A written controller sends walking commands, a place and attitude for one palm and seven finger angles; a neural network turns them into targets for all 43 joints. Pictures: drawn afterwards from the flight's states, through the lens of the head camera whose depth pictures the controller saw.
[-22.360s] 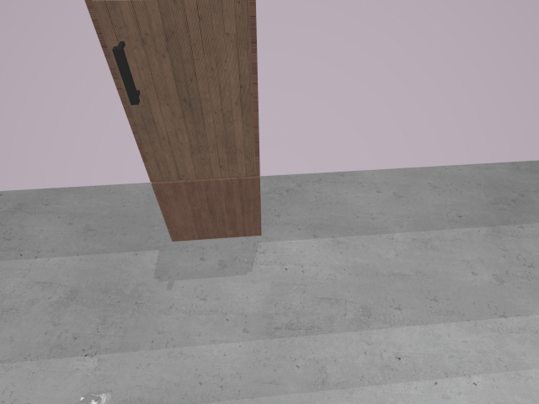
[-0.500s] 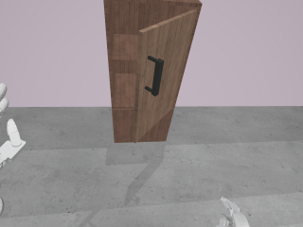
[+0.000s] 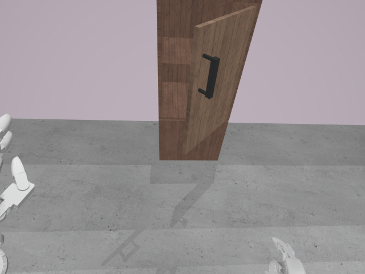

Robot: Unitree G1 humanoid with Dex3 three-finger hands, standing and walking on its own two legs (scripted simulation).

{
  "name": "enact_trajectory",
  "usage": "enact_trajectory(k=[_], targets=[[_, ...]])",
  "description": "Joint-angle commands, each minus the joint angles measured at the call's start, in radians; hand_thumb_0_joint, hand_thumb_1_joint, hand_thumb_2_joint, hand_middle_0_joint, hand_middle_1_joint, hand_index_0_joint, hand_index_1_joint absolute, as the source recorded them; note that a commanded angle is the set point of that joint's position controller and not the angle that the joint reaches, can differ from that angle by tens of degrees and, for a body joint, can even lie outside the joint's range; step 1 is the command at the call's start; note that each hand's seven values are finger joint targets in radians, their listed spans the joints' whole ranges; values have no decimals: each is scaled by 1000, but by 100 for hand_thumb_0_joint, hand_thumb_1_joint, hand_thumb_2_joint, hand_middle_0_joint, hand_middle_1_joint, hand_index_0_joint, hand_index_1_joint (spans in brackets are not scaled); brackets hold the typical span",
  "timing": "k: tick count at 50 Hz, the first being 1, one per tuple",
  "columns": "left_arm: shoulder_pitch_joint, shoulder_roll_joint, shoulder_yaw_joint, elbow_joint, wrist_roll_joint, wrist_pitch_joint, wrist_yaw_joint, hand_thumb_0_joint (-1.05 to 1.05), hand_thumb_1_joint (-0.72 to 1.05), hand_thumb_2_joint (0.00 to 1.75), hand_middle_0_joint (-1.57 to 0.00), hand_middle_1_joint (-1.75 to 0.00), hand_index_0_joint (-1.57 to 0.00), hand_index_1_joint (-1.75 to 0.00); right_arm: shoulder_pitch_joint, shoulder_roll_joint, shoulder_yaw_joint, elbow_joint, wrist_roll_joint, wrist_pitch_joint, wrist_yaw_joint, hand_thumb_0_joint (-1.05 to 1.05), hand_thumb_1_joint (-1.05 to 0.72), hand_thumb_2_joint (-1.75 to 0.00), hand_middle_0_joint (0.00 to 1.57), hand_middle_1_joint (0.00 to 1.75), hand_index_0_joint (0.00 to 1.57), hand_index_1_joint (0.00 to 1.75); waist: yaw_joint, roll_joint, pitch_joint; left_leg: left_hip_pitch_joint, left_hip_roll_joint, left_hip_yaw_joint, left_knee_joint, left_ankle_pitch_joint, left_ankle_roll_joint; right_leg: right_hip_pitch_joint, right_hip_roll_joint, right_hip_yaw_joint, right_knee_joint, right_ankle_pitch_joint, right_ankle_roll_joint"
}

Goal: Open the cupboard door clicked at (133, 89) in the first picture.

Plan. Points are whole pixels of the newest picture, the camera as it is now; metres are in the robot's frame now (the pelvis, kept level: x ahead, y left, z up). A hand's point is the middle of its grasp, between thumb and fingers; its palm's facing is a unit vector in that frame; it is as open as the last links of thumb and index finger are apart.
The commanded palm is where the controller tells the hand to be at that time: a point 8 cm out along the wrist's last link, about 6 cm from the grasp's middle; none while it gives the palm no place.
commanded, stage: stop stepping back and stand still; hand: left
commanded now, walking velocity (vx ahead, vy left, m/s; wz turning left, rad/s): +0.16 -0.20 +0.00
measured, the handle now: (207, 76) +0.74 -0.06 +0.07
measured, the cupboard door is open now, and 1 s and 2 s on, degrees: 46 46 46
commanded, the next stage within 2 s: let the arm hang, fingers relaxed in 1.00 s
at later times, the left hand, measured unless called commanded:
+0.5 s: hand (56, 175) +0.22 +0.22 +0.18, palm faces +0.39 -0.80 -0.46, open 7.4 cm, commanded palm +0.16 +0.28 +0.19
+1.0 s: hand (40, 158) +0.25 +0.26 +0.18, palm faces +0.40 -0.78 -0.48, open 7.4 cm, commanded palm +0.20 +0.30 +0.19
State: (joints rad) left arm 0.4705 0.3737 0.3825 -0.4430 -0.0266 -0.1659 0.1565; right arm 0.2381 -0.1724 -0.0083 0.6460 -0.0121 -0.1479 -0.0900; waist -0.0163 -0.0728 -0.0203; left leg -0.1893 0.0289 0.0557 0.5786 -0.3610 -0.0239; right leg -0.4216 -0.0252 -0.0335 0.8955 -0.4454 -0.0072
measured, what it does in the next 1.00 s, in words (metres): steps on the spot: right foot, then left foot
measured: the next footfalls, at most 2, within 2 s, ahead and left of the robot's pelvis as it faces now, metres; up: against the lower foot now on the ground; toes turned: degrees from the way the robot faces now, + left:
right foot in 0.18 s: +0.10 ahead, -0.10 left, +0.00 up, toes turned -6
left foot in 0.52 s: +0.10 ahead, +0.11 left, +0.00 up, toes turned +3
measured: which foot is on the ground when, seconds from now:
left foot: down 0.00-0.20, up 0.22-0.50, down 0.52-1.00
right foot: up 0.00-0.16, down 0.18-1.00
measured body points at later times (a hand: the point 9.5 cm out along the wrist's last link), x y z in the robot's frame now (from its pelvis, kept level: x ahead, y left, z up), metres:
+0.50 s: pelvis +0.03 -0.02 +0.01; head +0.04 -0.02 +0.46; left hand +0.20 +0.26 +0.20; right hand +0.19 -0.29 -0.07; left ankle +0.05 +0.11 -0.72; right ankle +0.06 -0.09 -0.73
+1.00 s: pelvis +0.05 +0.00 +0.02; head +0.07 +0.00 +0.46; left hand +0.23 +0.30 +0.20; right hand +0.22 -0.22 -0.07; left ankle +0.06 +0.11 -0.73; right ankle +0.06 -0.09 -0.73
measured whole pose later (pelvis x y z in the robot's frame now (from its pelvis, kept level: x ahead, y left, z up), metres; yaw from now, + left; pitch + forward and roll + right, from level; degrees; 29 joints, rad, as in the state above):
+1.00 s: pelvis +0.05 +0.00 +0.02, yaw -1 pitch -1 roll -1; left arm 0.56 0.41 0.40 -0.50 -0.05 -0.18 0.15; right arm 0.19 -0.18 0.03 0.60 0.01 -0.08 -0.06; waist 0.02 0.02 0.05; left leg -0.20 0.02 0.05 0.46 -0.25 0.01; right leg -0.19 0.01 -0.10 0.42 -0.22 -0.03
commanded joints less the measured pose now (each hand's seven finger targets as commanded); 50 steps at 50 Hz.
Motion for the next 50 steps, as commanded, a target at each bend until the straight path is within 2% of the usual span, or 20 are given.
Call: enact_trajectory(k=[1, 3, 7, 8, 9, 10, 11, 12, 13, 14, 17, 20, 23, 25, 26, 27, 29, 35, 42, 50], targets=[[-6, 263, 183, -408, 6, -112, 12, 0, 90, 90, -20, -30, -20, -30, -109, -139, -38, -144, 9, -59, 31, 0, -90, -90, 20, 30, 20, 30, 5, 345, 83, -21, 264, -248, -305, 288, 202, -111, -35, -9, -15, 93, 13], [46, 270, 208, -369, -3, -117, 17, 0, 90, 90, -20, -30, -20, -30, -105, -142, -38, -149, 6, -53, 30, 0, -90, -90, 20, 30, 20, 30, 7, 401, 61, -112, 223, -143, -297, 203, 159, 54, -2, -66, -126, 113, 16], [109, 204, 195, -137, -16, -86, 18, 0, 90, 90, -20, -30, -20, -30, -97, -146, -41, -152, 8, -7, 19, 0, -90, -90, 20, 30, 20, 30, 15, 255, 34, -280, 183, -56, -155, -59, 117, 359, 52, -107, -322, 120, 11], [87, 209, 183, -103, -14, -76, 18, 0, 90, 90, -20, -30, -20, -30, -97, -148, -45, -150, 13, 4, 16, 0, -90, -90, 20, 30, 20, 30, 19, 129, 29, -343, 144, -42, -18, -94, 101, 425, 23, -28, -388, 77, -10], [78, 227, 191, -70, -9, -66, 17, 0, 90, 90, -20, -30, -20, -30, -93, -139, -51, -153, 20, 13, 17, 0, -90, -90, 20, 30, 20, 30, 17, -92, 3, -397, 42, 9, 233, -135, 71, 431, -109, 240, -528, 6, -75], [52, 246, 193, -67, -14, -59, 16, 0, 90, 90, -20, -30, -20, -30, -122, -148, -58, -172, 26, 14, 18, 0, -90, -90, 20, 30, 20, 30, 19, -270, -13, -452, -36, -30, 483, -211, 50, 374, -311, 579, -671, 36, -154], [14, 237, 192, -64, -15, -75, 16, 0, 90, 90, -20, -30, -20, -30, -110, -159, -60, -143, 17, 9, 21, 0, -90, -90, 20, 30, 20, 30, 7, -182, -17, -410, -13, -96, 581, -152, 39, 312, -330, 524, -689, 99, -141], [-11, 188, 146, -58, -8, -79, 8, 0, 90, 90, -20, -30, -20, -30, -118, -164, -64, -126, 24, 13, 29, 0, -90, -90, 20, 30, 20, 30, -4, -126, -30, -372, 6, -109, 584, -114, 34, 263, -305, 490, -697, 36, -98], [44, 201, 165, -39, -10, -84, 8, 0, 90, 90, -20, -30, -20, -30, -107, -155, -54, -118, 22, 16, 32, 0, -90, -90, 20, 30, 20, 30, -3, -83, -22, -345, 20, -102, 566, -50, 24, 242, -285, 420, -678, 73, -100], [51, 187, 145, -81, -10, -95, 6, 0, 90, 90, -20, -30, -20, -30, -123, -148, -46, -124, 22, 20, 32, 0, -90, -90, 20, 30, 20, 30, -1, -63, -32, -319, 23, -86, 518, -15, 17, 254, -265, 324, -652, 165, -101], [-50, 250, 160, -252, 2, -122, 22, 0, 90, 90, -20, -30, -20, -30, -174, -146, -35, -144, 17, 12, 10, 0, -90, -90, 20, 30, 20, 30, 10, -43, -56, -192, 13, -29, 305, 6, 24, 228, -238, 182, -649, 207, -98], [-6, 260, 171, -336, 8, -126, 45, 0, 90, 90, -20, -30, -20, -30, -160, -136, -36, -161, 4, -13, -4, 0, -90, -90, 20, 30, 20, 30, 37, 2, -38, -114, -8, 5, 88, 14, 44, 233, -235, 194, -660, 137, -120], [77, 248, 192, -345, -6, -122, 60, 0, 90, 90, -20, -30, -20, -30, -117, -138, -41, -167, 3, -10, -4, 0, -90, -90, 20, 30, 20, 30, 23, 124, -40, 19, -16, -18, -127, 154, 42, 227, -182, 142, -597, 136, -73], [97, 229, 190, -327, -13, -123, 56, 0, 90, 90, -20, -30, -20, -30, -126, -168, -52, -183, 8, -1, 0, 0, -90, -90, 20, 30, 20, 30, 34, 265, -2, -5, 108, -173, -231, 194, 81, 206, -78, 105, -499, 153, -17], [102, 222, 193, -297, -11, -122, 53, 0, 90, 90, -20, -30, -20, -30, -123, -175, -50, -186, 17, 5, 5, 0, -90, -90, 20, 30, 20, 30, 39, 283, -2, -60, 146, -213, -242, 246, 93, 248, -39, 70, -472, 201, 3], [126, 210, 189, -238, -16, -115, 46, 0, 90, 90, -20, -30, -20, -30, -116, -178, -56, -188, 30, 8, 8, 0, -90, -90, 20, 30, 20, 30, 35, 228, -10, -107, 146, -208, -223, 291, 84, 309, -30, 56, -460, 268, 11], [117, 192, 174, -155, -15, -101, 32, 0, 90, 90, -20, -30, -20, -30, -118, -160, -45, -178, 32, 17, 11, 0, -90, -90, 20, 30, 20, 30, 18, 232, 9, -145, 104, -139, -209, 294, 58, 322, -32, 62, -465, 346, 5], [63, 165, 97, -175, -17, -79, 12, 0, 90, 90, -20, -30, -20, -30, -115, -170, -42, -184, 31, 12, 19, 0, -90, -90, 20, 30, 20, 30, 17, 67, -68, -65, 71, -97, -160, 296, 45, 331, -59, 93, -504, 438, 2], [34, 259, 173, -317, -17, -73, 29, 0, 90, 90, -20, -30, -20, -30, -136, -157, -23, -202, 17, 2, 11, 0, -90, -90, 20, 30, 20, 30, 32, 156, -102, -38, 62, -99, -186, 364, 39, 371, -52, 60, -484, 485, 1], [92, 176, 128, -183, -29, -61, 18, 0, 90, 90, -20, -30, -20, -30, -119, -153, -22, -190, 22, 24, 17, 0, -90, -90, 20, 30, 20, 30, 21, 119, -59, -56, 65, -93, -208, 342, 30, 356, -34, 49, -517, 457, 5]])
